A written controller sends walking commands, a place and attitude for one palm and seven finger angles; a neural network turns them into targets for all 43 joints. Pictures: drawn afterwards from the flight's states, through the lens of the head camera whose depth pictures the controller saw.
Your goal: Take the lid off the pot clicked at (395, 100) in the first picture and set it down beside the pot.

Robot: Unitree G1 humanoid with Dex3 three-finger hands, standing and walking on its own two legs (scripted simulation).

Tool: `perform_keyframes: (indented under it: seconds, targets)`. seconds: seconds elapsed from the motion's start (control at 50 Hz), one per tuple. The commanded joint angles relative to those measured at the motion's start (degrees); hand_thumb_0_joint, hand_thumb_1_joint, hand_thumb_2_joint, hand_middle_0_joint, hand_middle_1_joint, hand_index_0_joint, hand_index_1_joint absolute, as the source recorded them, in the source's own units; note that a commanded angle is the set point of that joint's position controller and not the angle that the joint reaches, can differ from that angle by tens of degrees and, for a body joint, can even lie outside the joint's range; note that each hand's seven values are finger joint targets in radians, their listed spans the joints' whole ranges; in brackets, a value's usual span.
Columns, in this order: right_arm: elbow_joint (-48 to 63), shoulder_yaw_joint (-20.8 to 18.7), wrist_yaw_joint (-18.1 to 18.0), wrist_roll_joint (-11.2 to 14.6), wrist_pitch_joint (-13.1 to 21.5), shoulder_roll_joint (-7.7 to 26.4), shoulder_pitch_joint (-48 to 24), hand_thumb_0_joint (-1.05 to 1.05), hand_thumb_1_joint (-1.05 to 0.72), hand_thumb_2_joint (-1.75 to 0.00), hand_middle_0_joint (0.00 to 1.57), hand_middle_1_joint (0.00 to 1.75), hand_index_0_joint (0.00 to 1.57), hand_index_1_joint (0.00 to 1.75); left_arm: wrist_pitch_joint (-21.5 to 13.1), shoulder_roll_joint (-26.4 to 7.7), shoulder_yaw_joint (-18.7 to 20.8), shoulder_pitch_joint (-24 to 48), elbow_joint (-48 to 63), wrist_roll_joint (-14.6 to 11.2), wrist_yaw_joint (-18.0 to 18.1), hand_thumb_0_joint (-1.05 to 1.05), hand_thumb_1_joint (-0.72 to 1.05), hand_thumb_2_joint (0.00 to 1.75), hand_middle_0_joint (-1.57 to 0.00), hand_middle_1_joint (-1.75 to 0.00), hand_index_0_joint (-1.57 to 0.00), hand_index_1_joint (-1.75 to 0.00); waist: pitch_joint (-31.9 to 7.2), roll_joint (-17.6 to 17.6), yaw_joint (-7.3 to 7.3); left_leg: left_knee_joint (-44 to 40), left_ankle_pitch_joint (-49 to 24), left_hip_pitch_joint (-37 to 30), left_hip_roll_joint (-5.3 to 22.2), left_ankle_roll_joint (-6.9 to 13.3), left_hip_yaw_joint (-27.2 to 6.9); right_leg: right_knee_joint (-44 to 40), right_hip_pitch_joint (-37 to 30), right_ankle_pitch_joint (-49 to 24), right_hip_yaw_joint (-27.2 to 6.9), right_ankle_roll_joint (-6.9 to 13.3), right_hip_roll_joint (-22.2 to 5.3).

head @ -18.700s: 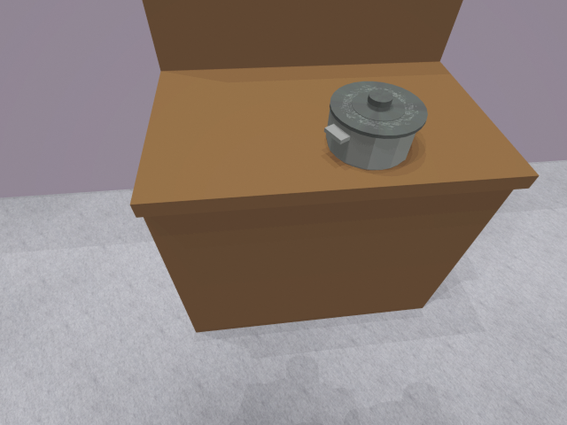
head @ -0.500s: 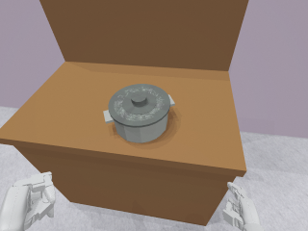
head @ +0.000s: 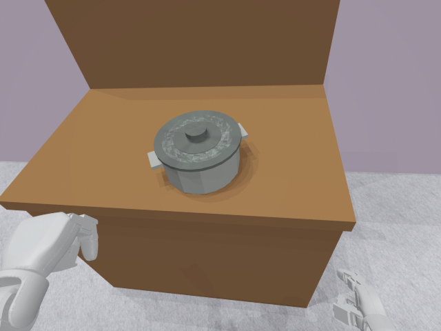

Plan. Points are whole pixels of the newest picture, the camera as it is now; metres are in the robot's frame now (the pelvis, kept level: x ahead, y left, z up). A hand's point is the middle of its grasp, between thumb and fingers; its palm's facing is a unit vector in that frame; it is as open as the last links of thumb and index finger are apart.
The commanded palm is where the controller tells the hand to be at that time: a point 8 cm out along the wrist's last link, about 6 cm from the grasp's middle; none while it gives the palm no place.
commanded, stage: reach forward and open the fingers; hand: left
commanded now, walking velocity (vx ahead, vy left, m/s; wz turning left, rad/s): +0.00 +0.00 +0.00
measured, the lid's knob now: (195, 130) +0.51 +0.12 +0.09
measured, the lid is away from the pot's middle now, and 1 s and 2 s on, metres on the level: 0.00 0.00 0.00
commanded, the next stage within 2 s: move the open hand above the knob in 0.78 s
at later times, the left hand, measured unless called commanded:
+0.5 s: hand (58, 230) +0.22 +0.28 +0.13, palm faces -0.13 -0.03 -0.99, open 8.0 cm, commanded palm +0.21 +0.27 +0.20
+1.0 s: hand (68, 202) +0.27 +0.28 +0.15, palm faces -0.14 -0.04 -0.99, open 10.0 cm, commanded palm +0.25 +0.27 +0.22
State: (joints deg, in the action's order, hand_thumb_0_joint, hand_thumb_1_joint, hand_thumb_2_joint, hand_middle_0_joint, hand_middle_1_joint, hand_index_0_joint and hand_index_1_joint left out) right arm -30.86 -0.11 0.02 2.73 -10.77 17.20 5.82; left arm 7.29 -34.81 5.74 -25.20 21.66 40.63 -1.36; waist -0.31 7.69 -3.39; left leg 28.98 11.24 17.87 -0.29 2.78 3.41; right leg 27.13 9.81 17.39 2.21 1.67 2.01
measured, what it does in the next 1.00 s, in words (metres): stands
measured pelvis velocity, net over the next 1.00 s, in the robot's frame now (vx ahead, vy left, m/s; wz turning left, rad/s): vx -0.04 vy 0.03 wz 0.05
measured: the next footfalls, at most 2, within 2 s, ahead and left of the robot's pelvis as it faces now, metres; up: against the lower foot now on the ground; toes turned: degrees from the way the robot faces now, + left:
none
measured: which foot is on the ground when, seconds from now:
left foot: down 0.00-1.00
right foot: down 0.00-1.00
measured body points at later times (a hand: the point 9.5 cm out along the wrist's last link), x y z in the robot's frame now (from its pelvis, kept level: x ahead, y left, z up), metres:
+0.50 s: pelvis -0.03 +0.02 +0.00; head -0.02 -0.01 +0.45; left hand +0.23 +0.28 +0.18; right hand +0.19 -0.18 -0.10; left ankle +0.05 +0.09 -0.74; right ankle -0.03 -0.10 -0.74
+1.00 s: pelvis -0.04 +0.03 +0.00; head -0.02 -0.01 +0.45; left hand +0.27 +0.28 +0.20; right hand +0.19 -0.18 -0.10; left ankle +0.05 +0.09 -0.74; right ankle -0.03 -0.10 -0.74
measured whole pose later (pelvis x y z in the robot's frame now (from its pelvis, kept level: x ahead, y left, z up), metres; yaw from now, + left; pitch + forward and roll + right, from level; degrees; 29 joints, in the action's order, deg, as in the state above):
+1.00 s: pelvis -0.04 +0.03 +0.00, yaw +3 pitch -3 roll -2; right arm -33.0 1.3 1.7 3.4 -5.8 16.3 5.3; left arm 4.9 -37.4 -3.6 13.9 4.9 44.2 -20.9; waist 3.9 7.2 -3.7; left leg 24.5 5.8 16.0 -3.6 5.3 1.8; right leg 25.7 8.4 14.3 4.1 -0.4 -0.9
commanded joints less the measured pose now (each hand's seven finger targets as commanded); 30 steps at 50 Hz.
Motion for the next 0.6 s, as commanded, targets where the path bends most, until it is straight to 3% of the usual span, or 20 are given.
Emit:
perform_keyframes:
  seconds: [0.0, 0.06, 0.08, 0.1, 0.12, 0.18, 0.2, 0.28, 0.3, 0.34, 0.38, 0.42, 0.48, 0.5, 0.54, 0.58]
  targets:
    - [10.33, -1.45, -0.44, 0.7, 4.03, 4.45, -10.48, 0.0, -0.9, -0.9, 0.2, 0.3, 0.2, 0.3, -2.34, -13.42, 6.39, 12.53, 6.69, 0.92, -4.12, 0.0, 0.38, 1.16, -1.11, -0.9, -1.11, -0.9, -7.25, -5.99, 0.79, -2.76, -6.91, -10.81, 0.13, 0.91, -4.73, -6.92, 4.74, -10.08, -3.11, -1.01, -1.98]
    - [9.34, -1.26, -0.93, 0.47, 5.0, 4.49, -10.57, 0.0, -0.9, -0.9, 0.2, 0.3, 0.2, 0.3, -4.38, -17.54, 7.72, 19.61, 6.02, 1.04, -7.19, 0.0, 0.29, 1.21, -1.08, -0.79, -1.08, -0.79, -6.59, -4.2, 0.59, -4.07, -7.22, -11.98, 0.04, 0.99, -5.79, -7.82, 4.37, -9.66, -2.54, -1.07, -1.95]
    - [9.81, -1.14, -0.79, 0.59, 5.64, 4.33, -12.18, 0.0, -0.9, -0.9, 0.2, 0.3, 0.2, 0.3, -4.81, -18.97, 8.67, 21.84, 7.52, 1.47, -7.87, 0.0, 0.26, 1.22, -1.06, -0.76, -1.06, -0.76, -6.97, -1.63, 0.44, -4.09, -7.49, -12.61, 0.03, 0.94, -5.94, -7.9, 4.01, -10.24, -3.08, -0.68, -1.57]
    - [9.32, -0.94, -0.75, 0.23, 5.92, 4.07, -10.4, 0.0, -0.9, -0.9, 0.2, 0.3, 0.2, 0.3, -5.52, -19.69, 8.82, 22.9, 6.88, 2.05, -8.52, 0.0, 0.23, 1.23, -1.05, -0.72, -1.05, -0.72, -8.9, -2.19, 0.13, -4.25, -9.02, -13.41, 0.07, 0.88, -6.28, -7.21, 2.47, -10.89, -2.14, -0.72, -1.84]
    - [8.76, -1.2, -0.64, 0.1, 5.92, 4.18, -10.12, 0.0, -0.9, -0.9, 0.2, 0.3, 0.2, 0.3, -5.99, -20.44, 9.95, 21.82, 4.86, 2.2, -9.09, 0.0, 0.2, 1.24, -1.04, -0.68, -1.04, -0.68, -8.21, -1.64, -0.2, -4.6, -9.44, -13.61, 0.17, 0.85, -6.29, -7.71, 2.64, -10.99, -2.1, -0.61, -1.73]
    - [8.75, -1.34, 0.62, 0.33, 5.48, 4.27, -10.34, 0.0, -0.9, -0.9, 0.2, 0.3, 0.2, 0.3, -5.88, -18.14, 10.45, 20.04, 0.27, 1.35, -10.55, 0.0, 0.12, 1.27, -1.0, -0.58, -1.0, -0.58, -5.39, -2.57, -0.39, -5.58, -9.08, -12.84, 0.06, 0.49, -6.34, -8.59, 3.01, -10.65, -1.54, -0.13, -0.72]
    - [8.45, -1.16, 0.93, 0.34, 5.19, 4.27, -9.71, 0.0, -0.9, -0.9, 0.2, 0.3, 0.2, 0.3, -6.1, -15.79, 7.71, 22.59, 0.21, 0.74, -11.13, 0.0, 0.09, 1.28, -0.99, -0.54, -0.99, -0.54, -5.8, -3.23, 0.11, -6.08, -8.3, -13.09, 0.04, 0.39, -6.05, -8.66, 2.87, -9.65, -0.67, -0.46, -1.13]
    - [9.6, -1.57, 1.68, 0.62, 5.87, 4.25, -11.02, 0.0, -0.9, -0.9, 0.2, 0.3, 0.2, 0.3, -6.25, -13.9, 5.23, 27.36, 3.07, 0.21, -11.74, 0.0, -0.03, 1.32, -0.94, -0.4, -0.94, -0.4, -6.79, -2.44, 0.31, -7.35, -4.87, -14.48, 0.48, 0.31, -6.86, -8.9, 3.86, -5.92, -0.67, -0.39, -0.26]
    - [9.08, -1.44, 1.51, 0.31, 6.08, 4.34, -10.01, 0.0, -0.9, -0.9, 0.2, 0.3, 0.2, 0.3, -6.79, -15.12, 5.07, 30.15, 3.79, 0.44, -11.91, 0.0, -0.06, 1.34, -0.93, -0.36, -0.93, -0.36, -9.14, -3.29, 0.25, -7.59, -4.68, -15.05, 0.39, 0.36, -6.9, -8.87, 2.51, -5.65, -0.48, -0.6, -0.79]
    - [7.92, -1.52, 1.06, 0.04, 6.3, 4.56, -9.82, 0.0, -0.9, -0.9, 0.2, 0.3, 0.2, 0.3, -7.39, -18.7, 6.95, 34.7, 3.12, 1.75, -11.74, 0.0, -0.12, 1.36, -0.91, -0.29, -0.91, -0.29, -9.77, -3.1, 0.21, -7.92, -3.07, -15.13, 0.56, 0.34, -7.46, -9.0, 2.68, -4.3, -0.62, -0.6, -0.74]
    - [8.04, -1.37, 0.97, 0.06, 7.01, 4.29, -10.56, 0.0, -0.9, -0.9, 0.2, 0.3, 0.2, 0.3, -7.58, -21.46, 9.62, 37.77, 3.18, 3.24, -11.19, 0.0, -0.17, 1.38, -0.88, -0.22, -0.88, -0.22, -10.42, -0.6, -0.19, -7.9, -2.48, -15.27, 0.66, 0.35, -8.0, -8.2, 2.53, -3.76, -1.07, 0.08, -0.36]
    - [6.72, -1.25, 0.82, 0.22, 6.76, 4.22, -9.52, 0.0, -0.9, -0.9, 0.2, 0.3, 0.2, 0.3, -7.63, -20.62, 8.68, 40.87, -1.16, 3.17, -11.14, 0.0, -0.23, 1.4, -0.86, -0.15, -0.86, -0.15, -9.64, -1.47, 0.07, -8.97, -0.73, -14.98, 0.92, -0.07, -8.63, -8.23, 2.99, -2.18, -0.28, 0.01, -0.69]
    - [7.78, -1.29, 1.41, 0.72, 6.58, 4.4, -10.22, 0.0, -0.9, -0.9, 0.2, 0.3, 0.2, 0.3, -5.97, -15.91, 5.73, 39.71, -4.51, 1.98, -11.68, 0.0, -0.29, 1.43, -0.84, -0.08, -0.84, -0.08, -7.47, -0.13, 0.28, -9.78, 1.86, -13.87, 0.56, -0.24, -9.01, -7.67, 4.26, -1.25, 0.07, 0.44, 0.04]
    - [7.4, -1.15, 1.54, 0.6, 6.52, 4.38, -9.97, 0.0, -0.9, -0.9, 0.2, 0.3, 0.2, 0.3, -5.61, -14.68, 3.65, 40.99, -4.83, 1.6, -12.29, 0.0, -0.29, 1.43, -0.84, -0.08, -0.84, -0.08, -8.82, -1.76, 0.25, -10.45, 2.59, -14.14, 0.71, -0.4, -9.12, -7.74, 3.62, -1.08, 0.36, 0.11, -0.51]
    - [7.91, -1.48, 1.77, 0.62, 6.59, 4.59, -10.62, 0.0, -0.9, -0.9, 0.2, 0.3, 0.2, 0.3, -5.12, -13.8, 1.58, 41.73, -2.56, 1.36, -13.22, 0.0, -0.3, 1.44, -0.84, -0.08, -0.84, -0.08, -9.24, -1.44, 0.24, -10.73, 3.72, -14.46, 0.78, -0.45, -9.35, -7.45, 3.8, -1.0, 0.21, -0.03, -0.51]
    - [9.19, -1.34, 1.94, 0.59, 7.28, 4.48, -11.69, 0.0, -0.9, -0.9, 0.2, 0.3, 0.2, 0.3, -4.63, -14.57, 1.89, 42.59, -0.17, 2.13, -13.71, 0.0, -0.3, 1.45, -0.84, -0.08, -0.84, -0.08, -10.45, -0.68, 0.29, -10.12, 3.8, -14.71, 0.52, -0.17, -9.67, -6.77, 2.98, -1.47, -0.21, 0.29, -0.09]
